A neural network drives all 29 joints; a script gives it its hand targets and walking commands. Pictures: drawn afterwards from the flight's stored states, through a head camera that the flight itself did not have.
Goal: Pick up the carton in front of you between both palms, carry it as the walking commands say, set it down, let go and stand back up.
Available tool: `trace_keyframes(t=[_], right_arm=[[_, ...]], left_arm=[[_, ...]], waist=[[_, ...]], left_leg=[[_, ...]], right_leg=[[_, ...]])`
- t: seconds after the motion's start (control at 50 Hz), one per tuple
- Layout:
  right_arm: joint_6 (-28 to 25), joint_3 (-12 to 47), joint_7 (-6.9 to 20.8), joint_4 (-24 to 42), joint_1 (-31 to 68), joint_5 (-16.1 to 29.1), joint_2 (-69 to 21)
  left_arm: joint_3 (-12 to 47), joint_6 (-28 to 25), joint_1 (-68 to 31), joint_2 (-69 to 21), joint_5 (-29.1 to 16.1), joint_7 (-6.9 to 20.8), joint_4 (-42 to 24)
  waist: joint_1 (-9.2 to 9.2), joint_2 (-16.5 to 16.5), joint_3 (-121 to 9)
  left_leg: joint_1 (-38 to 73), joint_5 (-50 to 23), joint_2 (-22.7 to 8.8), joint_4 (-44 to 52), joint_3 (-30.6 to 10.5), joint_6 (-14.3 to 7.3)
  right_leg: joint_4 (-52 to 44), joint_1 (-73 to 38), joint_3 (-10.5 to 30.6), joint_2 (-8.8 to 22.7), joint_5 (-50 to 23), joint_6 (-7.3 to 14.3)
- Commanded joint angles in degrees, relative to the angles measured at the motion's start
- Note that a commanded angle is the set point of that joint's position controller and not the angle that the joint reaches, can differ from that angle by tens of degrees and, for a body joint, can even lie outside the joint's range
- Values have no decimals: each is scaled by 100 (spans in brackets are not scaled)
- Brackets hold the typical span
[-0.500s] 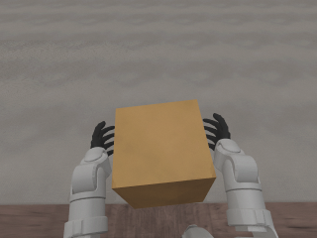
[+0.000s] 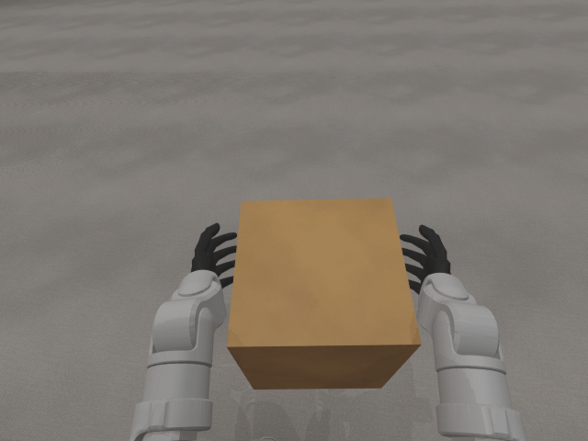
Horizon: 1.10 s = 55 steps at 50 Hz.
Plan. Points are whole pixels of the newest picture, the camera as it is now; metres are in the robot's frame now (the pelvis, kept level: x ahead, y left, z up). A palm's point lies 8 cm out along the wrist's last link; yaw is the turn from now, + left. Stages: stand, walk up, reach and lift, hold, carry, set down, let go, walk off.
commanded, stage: carry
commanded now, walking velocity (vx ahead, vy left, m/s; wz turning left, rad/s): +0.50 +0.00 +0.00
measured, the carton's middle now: (316, 301) +0.32 +0.00 +0.00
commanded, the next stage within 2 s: none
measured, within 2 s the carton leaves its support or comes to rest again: neither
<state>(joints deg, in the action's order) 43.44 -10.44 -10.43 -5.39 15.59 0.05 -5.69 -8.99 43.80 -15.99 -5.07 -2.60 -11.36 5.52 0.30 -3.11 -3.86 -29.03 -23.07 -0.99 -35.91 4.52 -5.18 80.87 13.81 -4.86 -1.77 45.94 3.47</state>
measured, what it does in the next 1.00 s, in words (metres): goes down: right foot 0.17 m lower, then left foot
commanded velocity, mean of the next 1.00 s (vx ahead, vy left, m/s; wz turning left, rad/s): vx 0.50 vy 0.00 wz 0.00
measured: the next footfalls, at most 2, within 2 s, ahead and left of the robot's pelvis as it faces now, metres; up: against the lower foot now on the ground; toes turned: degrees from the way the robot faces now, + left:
right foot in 0.48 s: +0.55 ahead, -0.07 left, -0.17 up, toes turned -1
left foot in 0.92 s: +0.84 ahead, +0.12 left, -0.18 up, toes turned +7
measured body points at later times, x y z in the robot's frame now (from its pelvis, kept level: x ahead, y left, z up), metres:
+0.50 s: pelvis +0.37 +0.00 -0.20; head +0.36 -0.01 +0.25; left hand +0.69 +0.16 -0.13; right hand +0.69 -0.15 -0.13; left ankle +0.12 +0.07 -0.71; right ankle +0.51 -0.07 -0.94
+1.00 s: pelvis +0.71 +0.04 -0.22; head +0.74 +0.05 +0.23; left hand +1.04 +0.20 -0.17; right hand +1.03 -0.11 -0.16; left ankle +0.80 +0.12 -0.95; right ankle +0.55 -0.06 -0.87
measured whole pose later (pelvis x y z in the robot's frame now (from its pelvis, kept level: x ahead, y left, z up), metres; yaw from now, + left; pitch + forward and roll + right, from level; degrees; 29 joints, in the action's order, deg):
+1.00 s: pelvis +0.71 +0.04 -0.22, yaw -1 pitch +4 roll +0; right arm 44.7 -8.7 -9.7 1.2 14.8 0.1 -7.2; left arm -8.3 45.5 -15.0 -4.0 -1.1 -9.7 -1.4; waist -0.5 1.3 -1.7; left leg -27.1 7.0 -0.7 -29.8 9.5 -5.0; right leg 58.2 15.7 -2.2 -0.5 27.0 0.1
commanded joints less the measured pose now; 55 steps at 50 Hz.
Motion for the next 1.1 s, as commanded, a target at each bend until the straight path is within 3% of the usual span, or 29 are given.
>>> trace_keyframes(t=[0.0, 0.02, 0.04, 0.06, 0.08, 0.1, 0.12, 0.14, 0.18, 0.22, 0.26, 0.38, 0.42, 0.44, 0.46, 0.48, 0.5, 0.54, 0.56, 0.62, 0.68, 0.76, 0.84, 0.88, 0.9, 0.92, 0.94, 1.02, 1.08], right_arm=[[48, 2882, -57, 545, 2453, 603, -3372], [115, 3007, -131, 393, 2452, 724, -3216], [157, 3223, -201, 399, 2486, 964, -3282], [173, 3365, -203, 523, 2700, 1157, -3389], [183, 3426, -192, 670, 2985, 1383, -3520], [145, 3596, -140, 857, 3405, 1538, -3754], [160, 3652, -31, 828, 3581, 1649, -4071], [135, 3694, 74, 893, 3826, 1664, -4285], [120, 3697, 238, 787, 3889, 1657, -4570], [27, 3661, 300, 681, 3792, 1568, -4661], [-57, 3583, 301, 642, 3375, 1461, -4576], [-158, 3475, 103, 732, 2606, 1113, -4083], [-86, 3576, 33, 761, 2490, 1097, -3909], [-57, 3543, -13, 734, 2642, 1037, -3846], [-33, 3474, -33, 773, 2671, 1003, -3809], [33, 3501, -34, 799, 2743, 1042, -3791], [102, 3445, -73, 749, 2543, 1130, -3637], [81, 3296, -167, 775, 2233, 1048, -3650], [28, 3212, -174, 866, 2447, 1011, -3724], [-141, 3064, -65, 962, 2612, 789, -4069], [-253, 3150, 38, 1011, 2717, 704, -4169], [-310, 3308, 91, 1064, 2410, 530, -4015], [-182, 3371, 180, 1164, 2435, 592, -4038], [-89, 3385, 184, 1134, 2337, 683, -3976], [-33, 3356, 164, 1133, 2252, 682, -3896], [36, 3270, 130, 1141, 2073, 629, -3753], [106, 3249, 51, 1244, 2088, 627, -3521], [385, 3441, 88, 1808, 2009, 823, -3821], [607, 3734, 300, 2323, 1872, 1022, -3965]], left_arm=[[2881, -5, -2847, -3766, -525, 71, -558], [2621, 98, -2567, -3417, -346, -29, -354], [2189, 191, -2119, -3146, -124, -150, -106], [2051, 189, -2097, -3042, 10, -223, -115], [1902, 221, -1900, -3138, 16, -249, 24], [1912, 197, -2125, -3224, -17, -179, -249], [2047, 177, -2569, -3437, -135, -107, -368], [2165, 139, -2949, -3700, -182, -31, -465], [2482, 29, -3339, -4105, -336, 105, -638], [2711, -64, -3461, -4240, -416, 192, -691], [2844, -154, -3349, -4238, -429, 217, -826], [2939, -138, -2837, -3790, -406, 126, -1106], [2838, -47, -2517, -3462, -362, 79, -1096], [2740, 12, -2361, -3368, -262, 78, -992], [2644, 36, -2381, -3204, -221, 93, -982], [2618, 68, -2299, -3081, -262, 73, -829], [2604, 82, -1867, -3080, -389, 15, -559], [2665, 17, -1698, -3224, -483, -54, -698], [2874, -19, -1942, -3557, -616, -30, -931], [3378, -171, -2848, -4150, -1026, 200, -1392], [3630, -298, -3063, -4351, -1158, 434, -1404], [3551, -272, -2272, -4231, -827, 469, -956], [3463, -148, -2268, -4174, -575, 416, -1063], [3406, -52, -2272, -4023, -492, 343, -1218], [3378, 6, -2309, -3883, -462, 298, -1311], [3326, 92, -2387, -3740, -475, 253, -1423], [3424, 183, -2007, -3900, -550, 221, -1344], [3289, 418, -2009, -4029, -569, 142, -1626], [3473, 639, -1626, -4244, -498, 283, -1883]], waist=[[-1741, -707, -997], [-699, -990, -908], [-674, -171, -1065], [-607, 80, -1037], [-409, 125, -1613], [-418, -651, -1932], [-361, 44, -1550], [-505, 35, -1255], [-362, -346, -1542], [-624, 41, -1472], [-685, 164, -1393], [-1005, -244, -912], [-648, -257, -1003], [-118, -254, -1267], [229, 315, -1500], [104, 1480, -1913], [327, 1890, -2431], [550, 1461, -2971], [492, 758, -2661], [261, 448, -2008], [177, 985, -1859], [355, 1001, -1733], [175, 972, -1399], [-21, 825, -1839], [-146, 691, -2244], [-163, -205, -2500], [-112, -1508, -2888], [-142, -9, -2061], [-133, -204, -1987]], left_leg=[[3204, 226, -270, 909, -162, -526], [4251, -2695, -907, -584, -1601, -537], [4384, -1278, -1186, -234, -2418, -679], [3683, -335, -1318, -159, -2727, -853], [3490, 859, -1615, -243, -3436, -1191], [3553, 820, -1957, -519, -4463, -1638], [2613, 945, -1890, -165, -3971, -1634], [1926, 1438, -1651, 78, -3769, -1619], [1436, 482, -1571, -103, -3020, -1355], [2575, 2043, -866, -1014, -2597, -867], [2536, 2569, -361, -1361, -2011, -749], [2217, 2814, 41, -2059, -1265, -679], [2483, 1748, 15, -2706, -1190, -640], [2286, 1063, -158, -3873, -1180, -544], [1419, 2623, 286, -5516, -654, -275], [-791, 6552, 658, -6705, -326, 81], [-2325, 6591, 598, -6925, -796, 235], [-2863, 6128, 325, -6753, -624, 222], [-2671, 5075, 82, -5889, -860, 149], [-1959, 4737, -202, -4588, -663, 324], [-1932, 4073, -336, -3410, -523, 431], [-1402, 2930, -268, -1405, -135, 269], [-68, 2275, 71, 556, 462, 309], [1567, 2076, 321, 1289, 830, 272], [2804, 2081, -79, 1239, 309, 184], [3720, 657, -1378, 1022, -1474, -24], [5102, 680, -2408, 1386, -3500, -972], [4051, 938, -1854, 1963, -2084, -481], [3808, 713, -1586, 2133, -1263, -253]], right_leg=[[3594, 2129, -268, -429, -1366, -157], [3533, 3862, 696, -621, 101, -238], [2034, 4267, 1024, -158, -492, -137], [1638, 4087, 951, 126, -548, -246], [1017, 4076, 1109, 375, -872, -184], [887, 4421, 1358, 544, -1337, -136], [-321, 3924, 1259, 615, -2145, -322], [-1150, 3497, 1024, 578, -2163, -398], [-641, 2650, 643, 527, -3347, -297], [-1840, 4022, 1067, 729, -5058, -106], [-3176, 3757, 650, 482, -6277, -85], [-5581, 1920, 42, 241, -7309, 46], [-6199, 1221, -139, 317, -7218, 88], [-6588, 247, -92, 489, -7062, 176], [-6459, -949, -13, 614, -7016, 151], [-4392, -3221, 798, 1550, -9753, 372], [-3864, -4550, 2070, 2089, -9793, 950], [-4934, -3960, 3535, 2310, -5329, 1603], [-5009, -3333, 3328, 2022, -4852, 1295], [-5495, -1324, 2783, 1883, -4610, 1363], [-5694, -1121, 2220, 1638, -5257, 1273], [-5600, -1441, 1310, 1242, -6495, 899], [-5864, -1626, 706, 1215, -7272, 369], [-4681, -1518, 91, 995, -7949, 88], [-3779, -845, -32, 939, -7055, -124], [-2557, 38, -173, 698, -4967, -373], [-1267, 1971, 107, -167, -1851, -517], [-1727, 2432, 540, 618, -2544, -319], [-2596, 2097, 218, 553, -2866, -432]])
